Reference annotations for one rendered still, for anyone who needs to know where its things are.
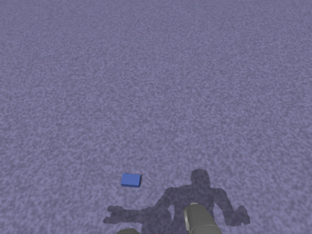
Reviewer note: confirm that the small box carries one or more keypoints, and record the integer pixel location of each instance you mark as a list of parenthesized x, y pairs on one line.
[(131, 180)]

